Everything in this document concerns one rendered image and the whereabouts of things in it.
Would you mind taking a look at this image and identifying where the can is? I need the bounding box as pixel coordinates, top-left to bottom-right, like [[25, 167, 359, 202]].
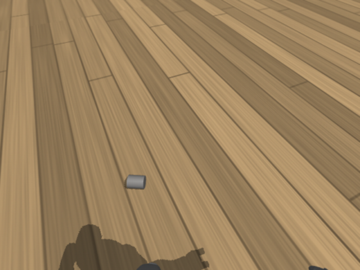
[[127, 175, 146, 189]]

